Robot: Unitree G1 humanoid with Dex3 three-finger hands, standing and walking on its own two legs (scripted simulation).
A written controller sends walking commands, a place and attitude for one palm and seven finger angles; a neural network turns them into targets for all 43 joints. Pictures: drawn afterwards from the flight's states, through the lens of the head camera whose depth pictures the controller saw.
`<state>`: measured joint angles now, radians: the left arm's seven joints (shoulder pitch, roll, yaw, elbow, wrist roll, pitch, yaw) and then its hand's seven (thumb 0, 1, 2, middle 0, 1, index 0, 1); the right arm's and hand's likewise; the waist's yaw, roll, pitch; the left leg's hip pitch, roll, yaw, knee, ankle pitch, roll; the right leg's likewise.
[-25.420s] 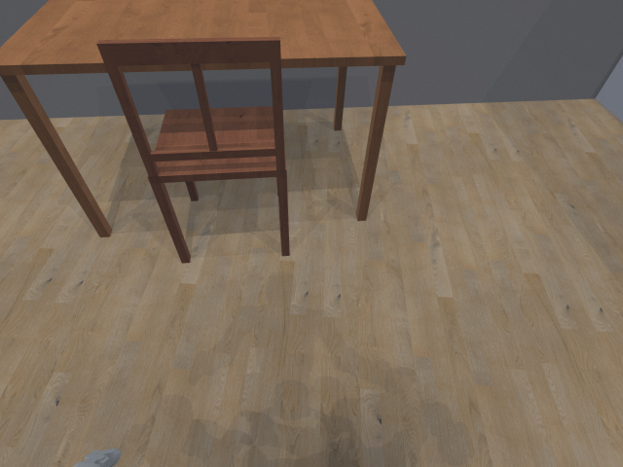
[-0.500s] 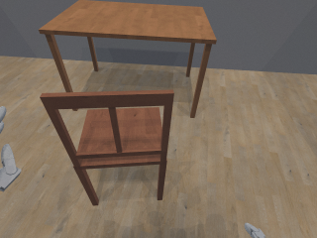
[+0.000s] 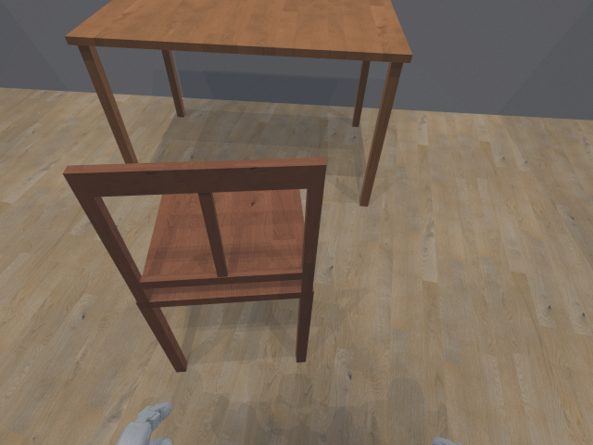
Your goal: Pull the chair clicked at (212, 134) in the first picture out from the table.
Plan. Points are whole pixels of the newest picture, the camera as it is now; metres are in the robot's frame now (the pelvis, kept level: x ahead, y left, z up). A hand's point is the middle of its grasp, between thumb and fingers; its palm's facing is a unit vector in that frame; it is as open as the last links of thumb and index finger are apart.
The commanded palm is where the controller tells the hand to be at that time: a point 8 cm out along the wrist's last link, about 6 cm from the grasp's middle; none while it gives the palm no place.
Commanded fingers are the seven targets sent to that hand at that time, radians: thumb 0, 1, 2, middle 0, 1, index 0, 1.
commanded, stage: let the arm hang, fingers relaxed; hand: left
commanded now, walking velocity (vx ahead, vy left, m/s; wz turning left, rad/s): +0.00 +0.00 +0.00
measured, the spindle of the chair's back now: (214, 237) +0.52 +0.18 -0.09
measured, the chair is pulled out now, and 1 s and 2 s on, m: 0.66 0.66 0.66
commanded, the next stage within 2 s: look to check the result in 0.88 s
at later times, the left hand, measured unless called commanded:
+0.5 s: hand out of the picture -0.02 +0.17 -0.16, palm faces +0.00 -0.97 -0.23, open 7.3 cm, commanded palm none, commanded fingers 0.00 0.90 0.90 -0.20 -0.30 -0.20 -0.30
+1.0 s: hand out of the picture +0.01 +0.14 -0.17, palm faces +0.00 -0.98 -0.19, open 7.4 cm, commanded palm none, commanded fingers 0.00 0.90 0.90 -0.20 -0.30 -0.20 -0.30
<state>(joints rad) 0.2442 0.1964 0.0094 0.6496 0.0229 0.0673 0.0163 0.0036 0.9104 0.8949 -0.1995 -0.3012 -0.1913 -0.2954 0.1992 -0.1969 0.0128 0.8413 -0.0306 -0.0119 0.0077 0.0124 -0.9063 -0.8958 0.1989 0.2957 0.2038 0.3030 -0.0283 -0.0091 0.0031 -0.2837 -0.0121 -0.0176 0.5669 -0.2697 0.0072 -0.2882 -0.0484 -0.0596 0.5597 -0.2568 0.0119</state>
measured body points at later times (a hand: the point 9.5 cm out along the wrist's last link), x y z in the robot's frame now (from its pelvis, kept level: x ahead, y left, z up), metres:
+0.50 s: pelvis +0.01 -0.01 +0.01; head +0.02 -0.02 +0.46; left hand -0.01 +0.22 -0.14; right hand -0.03 -0.22 -0.15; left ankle +0.02 +0.12 -0.73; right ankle +0.03 -0.13 -0.73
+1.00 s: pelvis +0.01 -0.02 +0.01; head +0.02 -0.03 +0.46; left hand +0.01 +0.20 -0.15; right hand -0.02 -0.23 -0.15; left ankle +0.02 +0.12 -0.73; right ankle +0.03 -0.13 -0.73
